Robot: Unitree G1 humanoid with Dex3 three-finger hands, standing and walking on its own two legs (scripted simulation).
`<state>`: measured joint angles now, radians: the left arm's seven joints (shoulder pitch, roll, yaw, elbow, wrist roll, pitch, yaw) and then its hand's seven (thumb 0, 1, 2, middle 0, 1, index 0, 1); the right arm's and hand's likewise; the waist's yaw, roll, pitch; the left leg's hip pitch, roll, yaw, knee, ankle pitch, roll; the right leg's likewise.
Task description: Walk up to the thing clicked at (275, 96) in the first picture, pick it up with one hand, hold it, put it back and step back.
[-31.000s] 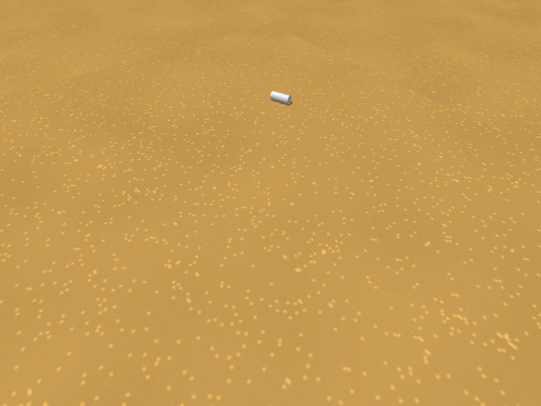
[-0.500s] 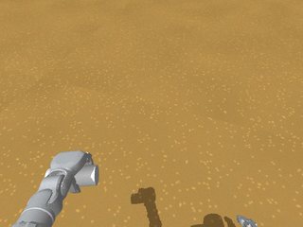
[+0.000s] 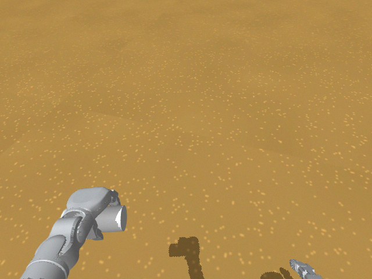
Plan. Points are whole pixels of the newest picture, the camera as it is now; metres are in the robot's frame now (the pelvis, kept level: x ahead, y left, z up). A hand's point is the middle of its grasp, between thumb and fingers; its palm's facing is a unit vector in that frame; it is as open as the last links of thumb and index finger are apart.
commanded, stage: hold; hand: left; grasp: from above
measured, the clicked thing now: (95, 219) +0.31 +0.23 -0.06
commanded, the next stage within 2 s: crouch in 1.02 s
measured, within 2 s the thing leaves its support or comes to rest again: neither
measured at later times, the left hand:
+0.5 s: hand (95, 218) +0.29 +0.21 -0.02, palm faces -0.44 -0.04 -0.90, open 8.9 cm
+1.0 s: hand (92, 214) +0.30 +0.22 -0.02, palm faces -0.46 -0.04 -0.89, open 8.9 cm
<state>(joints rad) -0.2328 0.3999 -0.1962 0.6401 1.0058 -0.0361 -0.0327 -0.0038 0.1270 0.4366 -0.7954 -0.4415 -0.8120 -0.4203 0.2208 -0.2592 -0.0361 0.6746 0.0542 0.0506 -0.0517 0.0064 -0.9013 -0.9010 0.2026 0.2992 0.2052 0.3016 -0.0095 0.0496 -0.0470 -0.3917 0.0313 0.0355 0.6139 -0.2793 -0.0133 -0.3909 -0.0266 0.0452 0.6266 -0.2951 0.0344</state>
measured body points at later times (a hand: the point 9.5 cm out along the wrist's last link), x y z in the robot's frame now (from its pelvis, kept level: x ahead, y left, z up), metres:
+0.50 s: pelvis +0.00 +0.00 +0.01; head +0.00 -0.03 +0.46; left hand +0.31 +0.21 +0.03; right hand +0.15 -0.26 -0.11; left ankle +0.02 +0.13 -0.73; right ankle +0.02 -0.14 -0.73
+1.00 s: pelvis +0.01 +0.00 +0.01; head +0.02 -0.02 +0.46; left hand +0.32 +0.22 +0.03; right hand +0.15 -0.25 -0.11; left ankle +0.02 +0.13 -0.73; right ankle +0.02 -0.14 -0.73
